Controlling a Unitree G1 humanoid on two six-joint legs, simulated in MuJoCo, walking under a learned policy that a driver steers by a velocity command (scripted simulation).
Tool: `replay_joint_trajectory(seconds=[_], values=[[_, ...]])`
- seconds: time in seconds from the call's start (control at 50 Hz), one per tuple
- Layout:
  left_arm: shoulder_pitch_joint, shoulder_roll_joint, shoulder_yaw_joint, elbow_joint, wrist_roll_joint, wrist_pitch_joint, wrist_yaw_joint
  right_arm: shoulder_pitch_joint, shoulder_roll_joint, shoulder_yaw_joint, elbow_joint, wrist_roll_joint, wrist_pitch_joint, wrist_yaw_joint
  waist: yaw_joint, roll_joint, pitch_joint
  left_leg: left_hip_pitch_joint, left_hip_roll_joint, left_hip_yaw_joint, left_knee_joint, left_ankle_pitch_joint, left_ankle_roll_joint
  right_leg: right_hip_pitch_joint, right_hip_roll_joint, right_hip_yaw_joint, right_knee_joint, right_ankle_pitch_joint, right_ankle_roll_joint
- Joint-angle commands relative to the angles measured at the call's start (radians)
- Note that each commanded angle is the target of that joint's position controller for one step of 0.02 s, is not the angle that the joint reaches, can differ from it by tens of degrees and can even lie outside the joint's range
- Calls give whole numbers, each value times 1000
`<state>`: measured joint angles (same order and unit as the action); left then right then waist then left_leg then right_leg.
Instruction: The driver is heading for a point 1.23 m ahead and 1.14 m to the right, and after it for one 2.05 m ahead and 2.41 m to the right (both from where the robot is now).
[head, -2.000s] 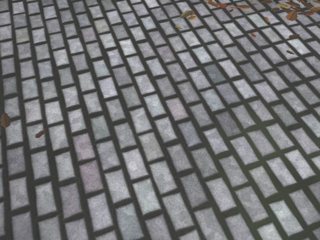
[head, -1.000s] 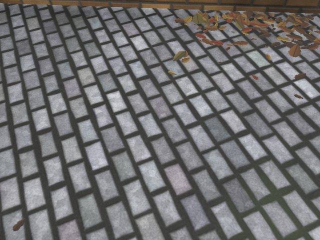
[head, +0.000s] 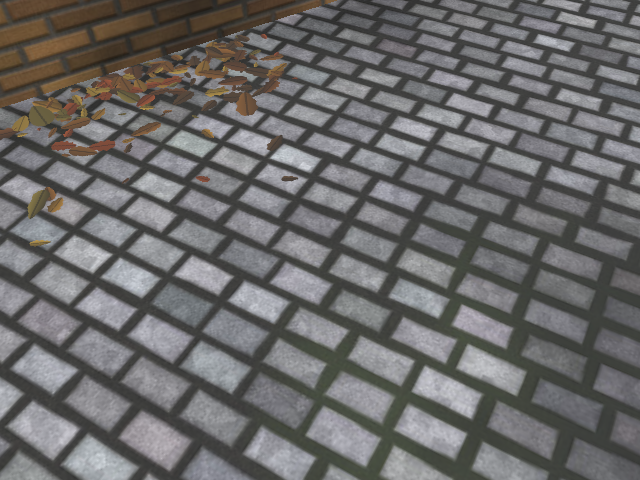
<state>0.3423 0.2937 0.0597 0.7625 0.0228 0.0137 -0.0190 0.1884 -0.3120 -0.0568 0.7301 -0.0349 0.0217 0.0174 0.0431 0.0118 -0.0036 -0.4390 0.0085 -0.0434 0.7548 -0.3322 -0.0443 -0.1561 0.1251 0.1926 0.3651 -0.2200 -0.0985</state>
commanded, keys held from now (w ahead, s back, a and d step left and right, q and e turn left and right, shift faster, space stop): w+e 1.00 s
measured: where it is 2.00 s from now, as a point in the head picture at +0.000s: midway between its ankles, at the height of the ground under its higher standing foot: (577, 333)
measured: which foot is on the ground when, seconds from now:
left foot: up 0.00-0.08, down 0.10-0.60, up 0.62-1.00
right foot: down 0.00-0.10, up 0.12-0.56, down 0.58-1.00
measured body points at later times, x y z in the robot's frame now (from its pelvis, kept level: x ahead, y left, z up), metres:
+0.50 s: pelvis +0.19 +0.00 -0.01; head +0.24 +0.00 +0.43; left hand +0.46 +0.16 -0.11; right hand +0.09 -0.26 -0.14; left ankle +0.07 +0.13 -0.75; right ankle +0.30 -0.15 -0.71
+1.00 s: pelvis +0.45 -0.14 -0.01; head +0.48 -0.17 +0.44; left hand +0.60 +0.11 -0.12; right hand +0.49 -0.45 -0.10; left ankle +0.68 -0.10 -0.69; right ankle +0.34 -0.13 -0.75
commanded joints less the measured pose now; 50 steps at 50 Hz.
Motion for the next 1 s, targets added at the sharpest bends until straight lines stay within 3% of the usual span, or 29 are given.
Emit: replay_joint_trajectory(seconds=[0.02, 0.06, 0.08, 0.1, 0.12, 0.14, 0.16, 0.18, 0.2, 0.24, 0.3, 0.38, 0.48, 0.52, 0.56, 0.58, 0.6, 0.62, 0.64, 0.66, 0.68, 0.7, 0.74, 0.78, 0.86, 1.0], values=[[1, 194, 54, -56, 4, -23, -1, -121, -76, -10, -106, 9, -38, -2, 17, -126, 47, -50, -28, 2, -91, -30, 17, -17, -251, 350, -132, -286, -165], [-43, 191, 54, -68, 4, -28, -4, -59, -71, -7, -94, 22, -51, -12, -33, -119, 47, 130, -47, -3, -198, -13, 35, -131, -224, 363, -100, -276, -135], [-88, 185, 53, -77, -2, -28, -2, 21, -62, -6, -70, 25, -61, -22, -93, -95, 46, 301, -53, 4, -307, 64, 46, -238, -184, 339, -50, -282, -102], [-98, 152, 46, -80, -6, -34, 2, 106, -92, -15, -47, 19, -72, -36, -139, -35, 27, 488, -18, -25, -363, 69, 53, -366, -124, 287, 51, -322, -57], [-88, 68, 22, -95, -13, -47, 4, 206, -178, -31, -40, 3, -82, -53, -172, 131, -35, 630, 204, -255, -476, -179, 85, -473, -33, 138, 307, -408, -3], [-107, 61, 15, -127, -13, -49, 7, 234, -281, -52, -38, -8, -77, -55, -167, 247, -37, 610, 397, -655, -632, -519, 159, -617, 76, -15, 533, -407, 15], [-87, 120, 25, -115, 11, -44, 9, 179, -238, -49, -31, -8, -72, -52, -100, 148, 48, 498, 412, -652, -617, -544, 193, -632, -41, -13, 661, -300, 15], [-87, 133, 30, -91, 16, -43, -4, 131, -158, -30, -44, 4, -74, -44, -79, 81, 93, 434, 356, -540, -609, -457, 186, -612, -70, -24, 689, -222, 18], [-68, 118, 28, -70, 12, -40, -18, 92, -115, -18, -51, 8, -79, -38, -55, 71, 108, 404, 296, -406, -616, -318, 167, -584, -94, -40, 686, -155, 34], [-76, 105, 25, -57, 18, -29, -41, 95, -86, -8, -42, 8, -92, -39, -59, 112, 83, 403, 228, -220, -619, -52, 159, -568, -116, -89, 740, -57, 60], [-139, 82, 17, -83, 15, -20, -55, 156, -79, -9, -9, 14, -111, -22, -69, 93, 64, 431, 217, -87, -602, 213, 165, -614, -130, -102, 780, 21, 73], [-265, 58, 3, -129, 17, -17, -64, 200, -66, -7, 27, 14, -115, -15, -88, 89, 90, 445, 209, 41, -598, 443, 175, -649, -140, -156, 650, 86, 89], [-409, 22, -25, -186, 18, -20, -84, 232, -95, -12, 70, 16, -111, -25, -110, 91, 114, 460, 222, 155, -583, 580, 156, -505, -144, -283, 334, 116, 40], [-378, 35, -23, -182, 23, -20, -73, 242, -117, -14, 89, 15, -103, -32, -83, 100, 79, 507, 232, 202, -477, 891, 140, -399, -93, -327, 268, 52, -5], [-226, 73, -6, -143, 28, -27, -55, 252, -152, -18, 101, 13, -89, -41, -9, 115, -33, 524, 244, 234, -215, 1166, 133, -200, -18, -343, 232, -24, -59], [-63, 102, 12, -91, 34, -36, -43, 244, -155, -16, 96, 17, -83, -43, 65, 89, -126, 432, 234, 255, 3, 1078, 119, 24, 3, -316, 162, 8, -92], [75, 178, 40, -56, 38, -36, -22, 257, -124, -7, 67, 9, -84, -38, 110, -9, -231, 220, 207, 260, 295, 685, 99, 277, -160, -99, 129, -147, -133], [15, 275, 65, -89, 12, -25, -12, 273, -30, 10, -9, 21, -88, -16, 21, -281, -337, -192, -4, 200, 670, -182, 36, 543, -455, 491, 29, -177, -271], [52, 257, 69, -101, -6, -15, -6, 159, -128, -8, -32, 13, -94, -15, 96, -104, -344, -301, 1, 21, 737, -132, 44, 538, -462, 553, -45, -39, -289], [15, 221, 60, -73, -10, -17, 5, 93, -106, 0, -52, 24, -104, -12, 70, -56, -201, -332, 55, 3, 686, -31, 52, 426, -429, 375, -45, 99, -272], [-11, 171, 46, -55, -14, -24, 10, 105, -88, 9, -44, 22, -112, -14, 16, -8, -79, -275, 90, 14, 575, 6, 52, 250, -387, 272, -61, 259, -239], [-43, 147, 38, -51, -14, -34, 15, 102, -82, 9, -43, 7, -102, -13, -25, 8, -34, -219, 114, 3, 500, -3, 45, 147, -328, 201, -71, 334, -210], [-82, 119, 26, -58, -17, -49, 14, 158, -76, 11, -26, -18, -65, -7, -76, -9, -26, -128, 120, 10, 432, -18, 24, 36, -272, 129, -102, 409, -198], [-58, 128, 28, -42, -21, -65, 9, 143, -58, 12, -33, -23, -43, 0, -81, -18, -16, -134, 117, 30, 365, 10, 5, -10, -241, 106, -129, 400, -200], [22, 139, 33, -14, -20, -68, 9, -34, -47, 15, -91, -17, -37, 3, -30, -41, 47, -238, 109, 44, 191, 186, -16, -14, -209, 120, -170, 318, -165], [165, 150, 37, 30, -13, -67, 26, -263, -40, 30, -164, -4, -56, 13, 59, -64, 52, -271, 31, 43, -65, 304, 7, 162, -217, 176, -76, 494, -129]])
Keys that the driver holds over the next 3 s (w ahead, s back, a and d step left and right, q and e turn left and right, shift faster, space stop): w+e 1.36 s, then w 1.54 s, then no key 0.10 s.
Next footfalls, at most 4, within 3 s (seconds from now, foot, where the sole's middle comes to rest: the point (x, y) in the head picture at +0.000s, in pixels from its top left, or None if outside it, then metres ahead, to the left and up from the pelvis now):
0.10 left None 0.11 0.13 -0.78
0.58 right None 0.37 -0.15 -0.78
1.12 left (441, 381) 0.74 -0.19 -0.78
1.64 right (592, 383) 0.74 -0.53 -0.78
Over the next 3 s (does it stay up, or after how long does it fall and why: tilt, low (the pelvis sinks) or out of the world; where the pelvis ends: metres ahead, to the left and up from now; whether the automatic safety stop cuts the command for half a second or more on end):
stays up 1.12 -0.97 0.00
